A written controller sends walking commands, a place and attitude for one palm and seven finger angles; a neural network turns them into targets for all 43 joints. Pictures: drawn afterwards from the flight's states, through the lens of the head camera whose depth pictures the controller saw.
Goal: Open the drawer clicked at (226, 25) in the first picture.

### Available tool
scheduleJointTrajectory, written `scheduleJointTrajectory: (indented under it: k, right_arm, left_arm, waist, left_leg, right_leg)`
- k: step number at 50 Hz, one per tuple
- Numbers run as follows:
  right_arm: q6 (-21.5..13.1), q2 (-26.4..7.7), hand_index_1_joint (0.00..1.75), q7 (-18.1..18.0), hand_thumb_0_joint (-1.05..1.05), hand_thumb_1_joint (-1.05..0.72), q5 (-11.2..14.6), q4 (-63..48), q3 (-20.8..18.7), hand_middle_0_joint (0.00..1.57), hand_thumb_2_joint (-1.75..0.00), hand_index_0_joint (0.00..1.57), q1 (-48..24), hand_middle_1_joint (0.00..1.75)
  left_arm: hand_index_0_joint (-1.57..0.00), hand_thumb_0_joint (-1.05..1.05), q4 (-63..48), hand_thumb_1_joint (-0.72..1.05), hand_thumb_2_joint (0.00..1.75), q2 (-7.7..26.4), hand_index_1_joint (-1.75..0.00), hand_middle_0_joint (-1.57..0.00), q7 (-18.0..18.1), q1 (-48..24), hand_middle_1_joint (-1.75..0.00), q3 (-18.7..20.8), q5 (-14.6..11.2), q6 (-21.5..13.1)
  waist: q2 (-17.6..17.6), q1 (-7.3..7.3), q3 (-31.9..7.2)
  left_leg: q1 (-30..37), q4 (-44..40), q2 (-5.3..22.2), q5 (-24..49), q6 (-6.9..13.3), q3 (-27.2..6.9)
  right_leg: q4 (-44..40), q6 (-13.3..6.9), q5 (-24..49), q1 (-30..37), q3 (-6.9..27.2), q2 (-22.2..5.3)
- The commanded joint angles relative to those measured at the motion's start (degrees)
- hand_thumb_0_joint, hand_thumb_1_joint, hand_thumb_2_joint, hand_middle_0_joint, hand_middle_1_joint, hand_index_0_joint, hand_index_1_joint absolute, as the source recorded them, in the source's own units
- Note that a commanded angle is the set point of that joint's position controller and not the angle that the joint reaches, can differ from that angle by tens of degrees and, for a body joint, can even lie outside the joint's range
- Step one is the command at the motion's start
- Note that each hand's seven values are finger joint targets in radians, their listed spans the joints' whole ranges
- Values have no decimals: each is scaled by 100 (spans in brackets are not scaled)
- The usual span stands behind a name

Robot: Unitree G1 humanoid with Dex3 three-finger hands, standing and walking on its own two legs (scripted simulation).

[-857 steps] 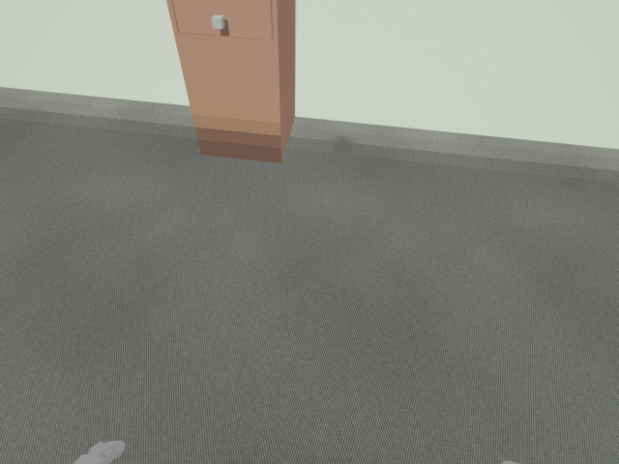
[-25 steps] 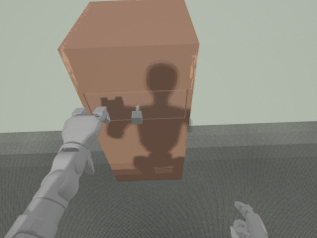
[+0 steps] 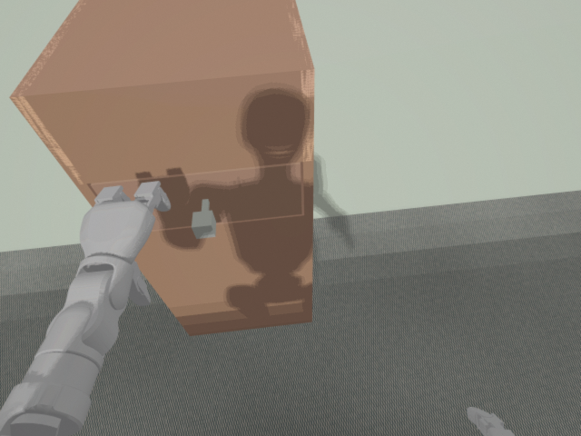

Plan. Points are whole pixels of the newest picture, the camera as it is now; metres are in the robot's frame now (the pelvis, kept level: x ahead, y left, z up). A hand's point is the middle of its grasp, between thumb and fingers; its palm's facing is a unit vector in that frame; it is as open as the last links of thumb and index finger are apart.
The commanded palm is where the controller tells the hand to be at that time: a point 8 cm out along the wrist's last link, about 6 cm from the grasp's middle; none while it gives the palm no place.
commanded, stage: move the hooked fingers above the handle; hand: left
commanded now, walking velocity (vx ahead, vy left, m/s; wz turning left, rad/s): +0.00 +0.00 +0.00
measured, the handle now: (204, 216) +0.50 +0.21 -0.06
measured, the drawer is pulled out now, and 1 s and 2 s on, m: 0.00 0.00 0.00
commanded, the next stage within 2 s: none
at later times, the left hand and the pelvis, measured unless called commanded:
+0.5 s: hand (154, 223) +0.42 +0.26 +0.03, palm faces +0.03 -0.03 -1.00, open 13.8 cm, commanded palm +0.40 +0.25 +0.08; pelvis +0.00 +0.03 -0.01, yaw +0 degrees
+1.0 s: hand (191, 207) +0.47 +0.21 +0.01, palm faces +0.02 -0.01 -1.00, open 13.7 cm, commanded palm +0.44 +0.23 +0.06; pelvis -0.02 +0.04 -0.02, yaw -2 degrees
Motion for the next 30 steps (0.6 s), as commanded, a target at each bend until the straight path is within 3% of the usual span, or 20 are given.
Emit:
scheduleJointTrajectory:
  k: [1, 4, 5, 6, 7, 10, 14, 17, 22, 26, 30]
  right_arm:
    - [-164, -554, 30, 69, 0, -90, 10, -767, -187, 20, -90, 20, -315, 30]
    - [-129, -593, 30, 99, 0, -90, 36, -832, -196, 20, -90, 20, -293, 30]
    - [-112, -607, 30, 92, 0, -90, 35, -825, -196, 20, -90, 20, -288, 30]
    - [-97, -601, 30, 83, 0, -90, 38, -830, -190, 20, -90, 20, -278, 30]
    - [-85, -607, 30, 68, 0, -90, 33, -804, -188, 20, -90, 20, -248, 30]
    - [-61, -584, 30, 14, 0, -90, -18, -723, -186, 20, -90, 20, -146, 30]
    - [-69, -495, 30, 34, 0, -90, -77, -623, -207, 20, -90, 20, 41, 30]
    - [-60, -459, 30, 76, 0, -90, -78, -552, -203, 20, -90, 20, 112, 30]
    - [10, -518, 30, 164, 0, -90, -77, -534, -214, 20, -90, 20, 310, 30]
    - [91, -573, 30, 199, 0, -90, -56, -505, -237, 20, -90, 20, 541, 30]
    - [41, -582, 30, 175, 0, -90, -108, -412, -269, 20, -90, 20, 821, 30]
  left_arm:
    - [-30, 0, -820, -50, 30, 1348, -120, -30, 413, -1651, -120, 647, 62, 582]
    - [-30, 0, -807, -50, 30, 983, -120, -30, 188, -1646, -120, 241, -42, 850]
    - [-30, 0, -847, -50, 30, 1025, -120, -30, 105, -1684, -120, 242, -48, 883]
    - [-30, 0, -853, -50, 30, 805, -120, -30, 6, -1773, -120, 3, -64, 905]
    - [-30, 0, -851, -50, 30, 877, -120, -30, -58, -1994, -120, 25, -54, 867]
    - [-30, 0, -826, -50, 30, 974, -120, -30, -121, -2422, -120, 65, 67, 641]
    - [-30, 0, -755, -50, 30, 951, -120, -30, 166, -3050, -120, 121, 262, 299]
    - [-30, 0, -168, -50, 30, 913, -120, -30, 487, -3336, -120, 193, 391, 315]
    - [-30, 0, 889, -50, 30, 693, -120, -30, 692, -3668, -120, -20, 408, 820]
    - [-30, 0, 1456, -50, 30, 289, -120, -30, 488, -4275, -120, -478, 307, 1040]
    - [-30, 0, 1452, -50, 30, 160, -120, -30, 358, -5064, -120, -646, 280, 659]
  waist:
    - [-249, 110, -2023]
    - [-460, -19, -1999]
    - [-548, -45, -2000]
    - [-563, -114, -1938]
    - [-654, -164, -1862]
    - [-488, -206, -1935]
    - [146, -196, -2160]
    - [198, -194, -2082]
    - [-94, -265, -2227]
    - [-267, -519, -2227]
    - [-98, -704, -2383]
  left_leg:
    - [940, 33, -94, 2025, 192, 365]
    - [1041, 39, -75, 2186, 216, 358]
    - [1102, 59, -63, 2286, 221, 334]
    - [1155, 53, -69, 2322, 231, 326]
    - [1205, 58, -46, 2333, 241, 307]
    - [1385, 130, -21, 2496, 256, 246]
    - [1712, 275, 60, 2794, 194, 121]
    - [1566, 342, 112, 2680, 110, 70]
    - [1370, 330, 148, 2511, 65, 64]
    - [1452, 317, 187, 2345, 104, 15]
    - [1706, 388, 233, 2362, 129, -119]
  right_leg:
    - [-273, 415, 4134, 921, 194, -451]
    - [-297, 474, 4411, 950, 143, -462]
    - [-283, 492, 4525, 939, 145, -458]
    - [-302, 498, 4474, 867, 97, -453]
    - [-319, 499, 4409, 768, 71, -445]
    - [-291, 440, 4074, 513, 42, -401]
    - [-160, 275, 3202, -62, -94, -291]
    - [-45, 199, 2680, -454, -199, -218]
    - [-2, 190, 2352, -569, -305, -158]
    - [-116, 225, 2147, -717, -336, -141]
    - [-117, 224, 1934, -1004, -313, -137]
